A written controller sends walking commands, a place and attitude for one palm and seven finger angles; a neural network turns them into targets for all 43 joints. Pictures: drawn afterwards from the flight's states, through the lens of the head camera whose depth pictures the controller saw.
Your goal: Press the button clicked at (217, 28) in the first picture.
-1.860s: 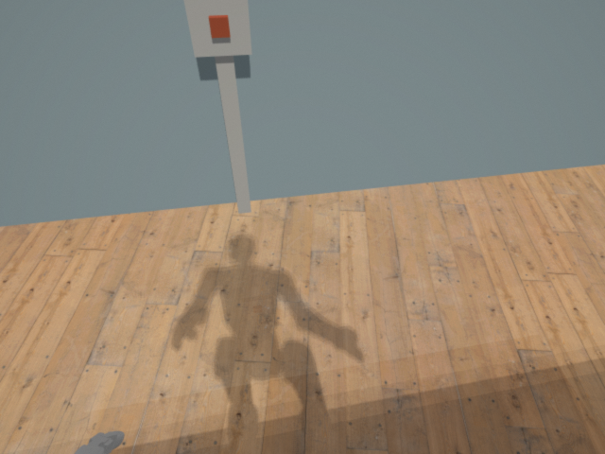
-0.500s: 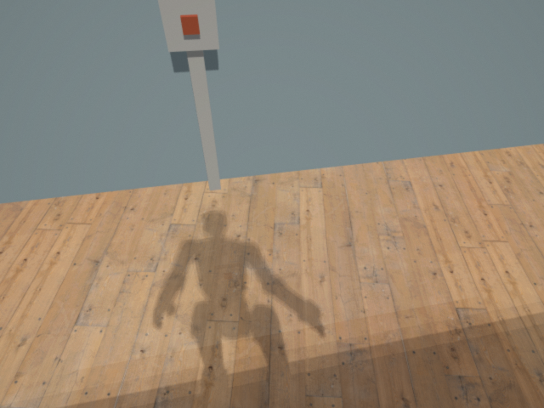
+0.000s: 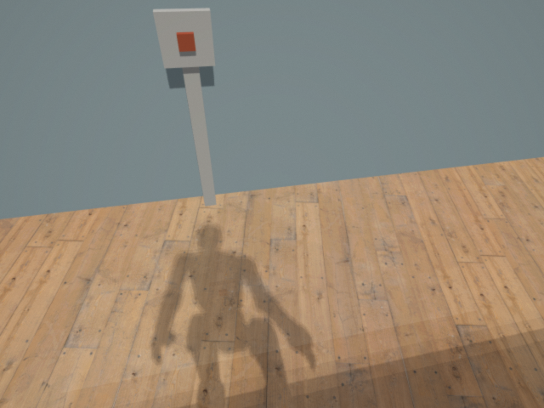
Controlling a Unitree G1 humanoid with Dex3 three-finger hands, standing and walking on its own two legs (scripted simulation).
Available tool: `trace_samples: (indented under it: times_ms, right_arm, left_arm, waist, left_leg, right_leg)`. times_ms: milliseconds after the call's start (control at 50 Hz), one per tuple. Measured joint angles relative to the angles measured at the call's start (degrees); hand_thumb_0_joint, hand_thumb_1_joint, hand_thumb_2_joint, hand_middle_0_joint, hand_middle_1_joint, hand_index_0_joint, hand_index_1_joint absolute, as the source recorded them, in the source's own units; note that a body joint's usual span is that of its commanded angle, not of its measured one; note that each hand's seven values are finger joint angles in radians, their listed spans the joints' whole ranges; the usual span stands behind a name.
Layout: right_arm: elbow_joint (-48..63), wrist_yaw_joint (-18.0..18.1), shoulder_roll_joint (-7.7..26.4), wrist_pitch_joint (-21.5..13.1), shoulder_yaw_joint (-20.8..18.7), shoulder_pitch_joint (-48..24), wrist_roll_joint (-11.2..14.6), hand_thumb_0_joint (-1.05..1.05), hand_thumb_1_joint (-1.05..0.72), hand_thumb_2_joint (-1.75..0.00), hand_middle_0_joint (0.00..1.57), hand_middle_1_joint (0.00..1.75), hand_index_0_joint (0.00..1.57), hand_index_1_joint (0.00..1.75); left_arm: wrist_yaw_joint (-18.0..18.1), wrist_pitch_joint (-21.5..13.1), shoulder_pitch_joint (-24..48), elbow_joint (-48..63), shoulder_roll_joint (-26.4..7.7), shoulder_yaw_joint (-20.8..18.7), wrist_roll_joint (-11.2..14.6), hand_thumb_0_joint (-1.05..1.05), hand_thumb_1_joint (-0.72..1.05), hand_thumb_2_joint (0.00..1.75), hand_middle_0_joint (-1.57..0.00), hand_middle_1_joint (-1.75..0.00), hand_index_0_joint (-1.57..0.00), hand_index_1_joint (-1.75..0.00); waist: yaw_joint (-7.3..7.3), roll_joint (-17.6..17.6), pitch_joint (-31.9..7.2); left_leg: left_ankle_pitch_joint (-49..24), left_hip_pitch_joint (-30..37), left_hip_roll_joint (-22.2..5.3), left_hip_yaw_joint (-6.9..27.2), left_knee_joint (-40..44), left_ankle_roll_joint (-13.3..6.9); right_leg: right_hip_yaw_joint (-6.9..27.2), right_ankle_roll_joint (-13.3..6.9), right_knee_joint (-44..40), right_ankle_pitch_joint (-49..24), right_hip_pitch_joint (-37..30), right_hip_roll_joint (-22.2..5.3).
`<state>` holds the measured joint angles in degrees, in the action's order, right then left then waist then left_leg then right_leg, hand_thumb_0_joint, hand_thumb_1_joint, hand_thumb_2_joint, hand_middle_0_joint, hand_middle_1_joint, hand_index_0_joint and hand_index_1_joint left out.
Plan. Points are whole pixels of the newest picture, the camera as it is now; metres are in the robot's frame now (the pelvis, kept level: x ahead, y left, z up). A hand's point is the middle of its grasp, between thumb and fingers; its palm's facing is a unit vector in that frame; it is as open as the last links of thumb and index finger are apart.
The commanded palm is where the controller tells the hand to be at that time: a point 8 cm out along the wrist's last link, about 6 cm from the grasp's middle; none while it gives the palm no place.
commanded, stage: walk to a spot facing it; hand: left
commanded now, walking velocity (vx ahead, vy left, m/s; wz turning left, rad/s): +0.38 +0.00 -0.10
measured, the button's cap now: (186, 41) +1.19 +0.37 +0.06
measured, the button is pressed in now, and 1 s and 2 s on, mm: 0 0 0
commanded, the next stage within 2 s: turn to face it in 0.76 s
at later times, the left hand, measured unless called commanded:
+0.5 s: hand (174, 358) +0.25 +0.21 -0.19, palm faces -0.08 -0.99 -0.13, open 7.4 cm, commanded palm none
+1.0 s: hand (210, 276) +0.43 +0.17 -0.17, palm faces -0.11 -0.98 -0.14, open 7.4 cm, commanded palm none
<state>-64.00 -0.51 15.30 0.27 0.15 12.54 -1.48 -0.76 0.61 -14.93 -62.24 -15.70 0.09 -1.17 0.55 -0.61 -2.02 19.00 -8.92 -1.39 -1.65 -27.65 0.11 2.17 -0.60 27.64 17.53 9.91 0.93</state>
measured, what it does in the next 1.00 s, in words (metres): walks ahead: right foot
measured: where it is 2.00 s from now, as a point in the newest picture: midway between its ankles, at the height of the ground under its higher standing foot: (278, 355)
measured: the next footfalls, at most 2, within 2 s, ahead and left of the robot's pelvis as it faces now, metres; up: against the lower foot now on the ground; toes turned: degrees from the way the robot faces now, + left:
right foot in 0.60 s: +0.38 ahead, -0.04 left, +0.00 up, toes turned -16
left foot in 1.08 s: +0.60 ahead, +0.10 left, +0.00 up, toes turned +0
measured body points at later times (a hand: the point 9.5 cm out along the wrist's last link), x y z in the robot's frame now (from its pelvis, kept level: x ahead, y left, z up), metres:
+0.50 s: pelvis +0.18 +0.04 -0.01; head +0.22 +0.06 +0.44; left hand +0.26 +0.26 -0.18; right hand +0.03 -0.14 -0.14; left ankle +0.00 +0.11 -0.74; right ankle +0.30 -0.07 -0.69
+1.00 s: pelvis +0.42 +0.01 +0.00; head +0.45 +0.01 +0.45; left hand +0.44 +0.22 -0.16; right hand +0.45 -0.23 -0.15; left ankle +0.55 +0.14 -0.70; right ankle +0.34 -0.03 -0.74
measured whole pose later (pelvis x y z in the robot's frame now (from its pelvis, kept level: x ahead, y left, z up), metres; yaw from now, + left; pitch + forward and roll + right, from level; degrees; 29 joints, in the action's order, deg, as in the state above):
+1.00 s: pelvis +0.42 +0.01 +0.00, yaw -10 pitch +0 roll -1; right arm -59.7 0.2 9.4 -1.7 -2.7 10.3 -1.1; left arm 1.0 -4.7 -20.2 -62.7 -5.9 -1.3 -1.0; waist 0.6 0.7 2.4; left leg 9.6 -31.4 -7.4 -4.5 -44.6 1.6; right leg -6.3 -5.1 21.8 19.0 3.3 4.6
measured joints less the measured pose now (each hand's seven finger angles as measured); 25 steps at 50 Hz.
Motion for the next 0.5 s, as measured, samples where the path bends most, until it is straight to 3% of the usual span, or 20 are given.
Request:
trace_samples:
  times_ms: [60,120,180,220,280,340,420,500]
  right_arm:
    - [-0.24,0.02,-1.37,-0.34,-0.16,2.79,0.12,0.00,-0.90,-0.90,0.20,0.30,0.20,0.30]
    - [-0.70,0.00,-2.80,-0.40,-0.48,4.81,0.31,0.00,-0.90,-0.90,0.20,0.30,0.20,0.30]
    - [-0.44,0.04,-4.26,-1.60,-0.70,5.29,0.61,0.00,-0.90,-0.90,0.20,0.30,0.20,0.30]
    - [0.20,0.46,-5.11,-3.59,-1.07,5.51,0.25,0.00,-0.90,-0.90,0.20,0.30,0.20,0.30]
    - [0.80,1.69,-6.42,-5.35,-1.01,8.24,0.16,0.00,-0.90,-0.90,0.20,0.30,0.20,0.30]
    - [-0.51,2.28,-8.34,-5.70,-0.60,11.58,0.07,0.00,-0.90,-0.90,0.20,0.30,0.20,0.30]
    - [-3.16,2.83,-10.59,-5.47,0.07,15.56,0.25,0.00,-0.90,-0.90,0.20,0.30,0.20,0.30]
    - [-4.95,3.00,-11.70,-4.94,0.26,17.67,0.41,0.00,-0.90,-0.90,0.20,0.30,0.20,0.30]
  left_arm:
    - [-0.11,-0.72,-3.02,-0.25,2.11,-0.32,0.06,0.00,0.90,0.90,-0.20,-0.30,-0.20,-0.29]
    - [0.26,-1.78,-6.00,-0.79,3.94,-0.81,0.00,0.00,0.90,0.90,-0.20,-0.30,-0.20,-0.29]
    - [0.63,-2.17,-8.83,-1.71,4.92,-1.36,0.03,0.00,0.90,0.90,-0.21,-0.30,-0.20,-0.29]
    - [0.67,-1.23,-10.19,-3.15,5.61,-1.58,0.30,0.00,0.90,0.90,-0.21,-0.30,-0.20,-0.29]
    - [0.64,-0.22,-9.56,-4.62,6.06,-1.91,0.06,0.00,0.90,0.90,-0.21,-0.30,-0.20,-0.29]
    - [0.29,-0.25,-6.66,-3.26,5.30,-2.77,-0.20,0.01,0.90,0.90,-0.20,-0.30,-0.20,-0.29]
    - [-0.18,-0.26,-1.50,-0.04,4.72,-3.46,-0.21,0.01,0.91,0.90,-0.20,-0.30,-0.19,-0.29]
    - [-0.46,-0.76,3.94,2.80,5.17,-3.20,0.10,0.00,0.91,0.90,-0.20,-0.30,-0.19,-0.29]
  waist:
    - [0.03,0.84,0.17]
    - [0.22,0.76,0.50]
    - [0.86,-1.22,1.68]
    - [0.57,-2.34,2.03]
    - [-1.44,-1.59,2.28]
    - [-1.72,-1.52,3.14]
    - [-0.96,-1.45,4.38]
    - [-1.17,-0.43,6.64]
  left_leg:
    - [2.95,-1.27,-0.90,0.37,-4.94,-0.20]
    - [6.34,-3.93,-1.52,-1.37,-10.86,-0.53]
    - [4.40,-3.54,-0.86,-4.27,-7.99,-1.45]
    - [5.33,-1.36,-0.29,-6.56,-7.10,-2.42]
    - [6.20,3.33,-0.43,-7.03,-2.76,-2.69]
    - [5.15,8.36,-0.45,-7.27,2.93,-2.37]
    - [4.96,14.42,-0.14,-8.75,9.19,-1.65]
    - [6.45,19.81,-0.02,-10.71,12.62,-0.91]
  right_leg:
    - [-0.54,0.22,1.91,2.34,-0.34,0.78]
    - [-1.22,0.46,1.59,4.17,-1.79,0.77]
    - [-0.05,1.00,2.98,6.29,-2.66,-0.48]
    - [0.20,-0.18,14.73,8.13,1.90,-1.07]
    - [-2.17,-1.01,32.83,7.49,10.07,-0.81]
    - [-4.14,-0.96,40.35,3.77,17.56,-1.94]
    - [-6.40,-1.09,37.68,-2.46,25.08,-3.10]
    - [-11.15,-2.31,21.03,-6.26,24.57,-1.77]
